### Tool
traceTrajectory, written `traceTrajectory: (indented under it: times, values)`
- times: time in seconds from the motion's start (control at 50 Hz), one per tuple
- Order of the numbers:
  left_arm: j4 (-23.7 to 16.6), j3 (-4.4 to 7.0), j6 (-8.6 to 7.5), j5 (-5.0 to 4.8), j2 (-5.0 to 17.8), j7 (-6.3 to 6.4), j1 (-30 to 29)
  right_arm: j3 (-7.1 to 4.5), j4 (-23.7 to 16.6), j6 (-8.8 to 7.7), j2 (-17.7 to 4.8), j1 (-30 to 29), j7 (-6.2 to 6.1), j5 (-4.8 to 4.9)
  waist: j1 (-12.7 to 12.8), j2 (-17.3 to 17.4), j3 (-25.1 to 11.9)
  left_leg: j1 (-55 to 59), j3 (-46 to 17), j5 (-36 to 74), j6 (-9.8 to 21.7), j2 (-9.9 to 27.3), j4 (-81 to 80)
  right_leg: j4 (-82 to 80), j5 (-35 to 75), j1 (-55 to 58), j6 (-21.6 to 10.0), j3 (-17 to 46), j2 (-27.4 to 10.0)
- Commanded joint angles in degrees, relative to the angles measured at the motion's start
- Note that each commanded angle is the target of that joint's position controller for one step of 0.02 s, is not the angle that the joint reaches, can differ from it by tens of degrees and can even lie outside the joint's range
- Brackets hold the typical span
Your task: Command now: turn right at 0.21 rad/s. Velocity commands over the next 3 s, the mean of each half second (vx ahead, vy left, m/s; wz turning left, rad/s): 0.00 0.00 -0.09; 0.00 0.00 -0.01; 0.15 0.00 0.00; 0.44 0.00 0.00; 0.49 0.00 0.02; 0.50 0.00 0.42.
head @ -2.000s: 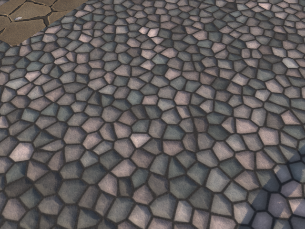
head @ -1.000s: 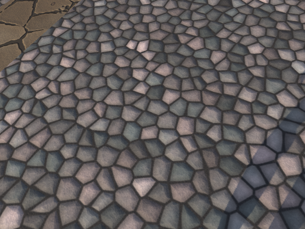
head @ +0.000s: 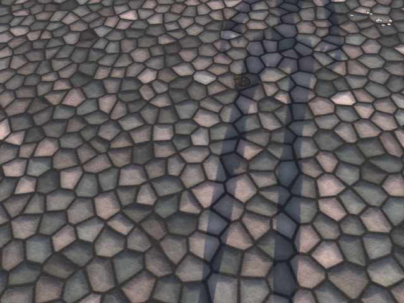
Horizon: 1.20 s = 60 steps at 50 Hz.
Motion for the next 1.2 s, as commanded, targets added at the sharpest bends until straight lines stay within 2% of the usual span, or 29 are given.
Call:
traceTrajectory:
  times: [0.02, 0.06, 0.1, 0.14, 0.16, 0.18, 0.2, 0.22, 0.24, 0.26, 0.3, 0.5, 0.84, 1.18, 1.2]
  values:
    - [-2.4, 2.17, -0.69, 0.18, 8.9, 0.27, -1.5, -0.13, -3.5, -0.56, -3.1, -1.4, 0.06, -0.11, 1.1, -10.0, -7.1, 3.2, -1.3, 0.8, -0.2, 1.2, -8.6, -6.0, 16.5, 5.6, -10.2, 10.9, -13.8]
    - [-1.4, 2.11, -0.51, 0.3, 9.2, -0.13, -1.6, -0.13, -3.4, -0.66, -3.6, -1.4, 0.18, 0.09, 1.6, -10.3, -6.0, 6.2, -0.7, -0.2, 0.0, 0.8, -13.0, -6.0, 13.4, 3.7, -10.5, 12.1, -13.9]
    - [-0.4, 1.67, -0.43, 0.12, 8.5, -0.51, -2.1, -0.09, -3.1, -0.92, -3.7, -0.8, 0.29, 0.22, 1.4, -9.9, -5.4, 8.9, -0.4, 0.7, 0.5, 0.4, -18.0, -5.3, 11.9, 2.7, -10.2, 13.3, -13.7]
    - [0.7, 0.84, -0.43, -0.51, 6.8, -0.67, -3.2, 0.35, -2.0, -1.53, -2.4, 1.7, 0.62, -0.31, -1.1, -8.2, -5.3, 15.7, 0.4, 11.0, 1.8, -0.2, -30.9, -3.4, 10.4, 0.8, -7.7, 12.6, -11.8]
    - [1.6, 0.35, -0.79, -0.2, 5.6, -0.73, -1.4, 0.44, -1.7, -1.89, -3.3, 2.4, 0.66, -1.1, -1.0, -6.0, -6.3, 20.7, -2.0, 19.6, 2.7, 1.6, -34.3, -2.7, 8.3, -0.8, -5.0, 12.0, -10.1]
    - [2.1, 0.09, -1.29, 0.96, 4.9, -0.91, 0.7, -0.02, -2.0, -2.05, -6.7, 3.1, 0.4, -1.4, 1.0, -0.7, -7.9, 24.8, -6.5, 31.6, 4.6, 6.6, -32.7, 0.4, 3.9, -2.6, -2.2, 9.1, -6.7]
    - [2.7, 0.3, -1.44, 0.91, 4.6, -1.01, 3.4, -0.29, -1.0, -2.07, -7.8, 0.7, 0.55, -0.74, 4.2, 5.6, -8.2, 20.4, -6.3, 25.6, 7.7, 7.1, -30.5, -1.0, -0.7, -0.2, -0.2, 5.1, -3.1]
    - [3.2, 0.35, -1.22, 1.15, 6.1, -0.84, 0.4, 0.36, -1.7, -2.25, -4.5, -0.8, 1.02, -0.46, 1.8, 4.2, -7.3, 16.5, -5.7, 17.4, 7.8, 5.4, -31.7, -0.5, -0.3, 2.9, 1.0, 4.4, -2.8]
    - [3.2, 0.8, -0.93, 0.68, 7.2, -0.66, -1.7, 0.79, -1.5, -2.49, -3.4, -0.9, 1.16, -0.82, 0.8, 2.6, -6.1, 15.6, -4.7, 14.7, 6.6, 4.2, -32.3, 0.3, 0.4, 2.5, 0.7, 4.4, -2.9]
    - [3.3, 0.72, -0.48, 0.38, 6.5, -0.34, -2.5, 0.83, -1.0, -2.81, -3.9, -0.8, 1.19, -0.99, 0.7, 2.4, -5.7, 15.3, -4.1, 15.0, 5.6, 3.5, -32.1, 0.6, 2.6, 2.8, 0.3, 4.7, -3.2]
    - [4.0, 0.67, 0.22, 0.44, 5.9, -0.08, -1.7, 1.17, 0.1, -3.52, -3.5, 0.2, 1.15, -0.84, 0.5, 1.7, -5.4, 15.5, -3.4, 15.8, 5.0, 3.0, -31.8, 0.2, 5.3, 3.0, 0.2, 5.2, -3.5]
    - [10.1, 0.97, 0.06, 0.02, 5.5, 0.51, 0.0, 2.04, 3.8, -3.13, -3.1, 0.8, 0.4, -0.53, -0.1, -2.4, -4.3, 17.1, -2.4, 16.8, 5.4, 1.6, -31.5, -0.6, 9.2, 3.7, 1.4, 4.8, -3.5]
    - [18.4, 0.68, -0.07, -0.27, 5.5, 1.31, 1.0, 2.96, 9.3, -2.77, -2.5, 2.2, 0.14, -0.5, 0.1, -2.0, -3.3, 16.5, -1.6, 15.4, 5.6, 0.2, -32.8, -1.5, 8.6, 4.5, 2.2, 3.6, -3.4]
    - [23.1, -0.05, -0.14, -0.34, 4.1, 1.56, 2.6, 3.66, 11.9, -2.79, -1.5, 5.5, -0.18, -0.43, 0.2, -2.2, -2.2, 15.4, -1.6, 13.2, 6.1, -0.4, -33.4, -1.8, 6.4, 3.3, 2.8, 2.6, -3.1]
    - [23.7, -0.23, -0.1, -0.36, 3.4, 1.59, 3.6, 3.72, 12.4, -2.7, -1.2, 6.5, -0.26, -0.41, 0.2, -1.8, -3.4, 15.8, -1.4, 7.1, 6.3, -0.8, -34.0, -1.5, 1.2, 3.6, 2.7, 1.6, -2.3]
Next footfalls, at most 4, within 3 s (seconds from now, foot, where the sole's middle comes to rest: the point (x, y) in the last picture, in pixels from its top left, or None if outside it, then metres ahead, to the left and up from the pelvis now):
0.16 left None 0.05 0.15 -0.78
1.90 left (186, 302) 0.46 0.13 -0.78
2.44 right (254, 213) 0.76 -0.11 -0.78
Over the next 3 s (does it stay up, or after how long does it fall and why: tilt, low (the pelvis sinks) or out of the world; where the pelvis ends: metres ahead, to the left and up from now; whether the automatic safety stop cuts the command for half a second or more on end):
stays up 0.88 0.03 -0.03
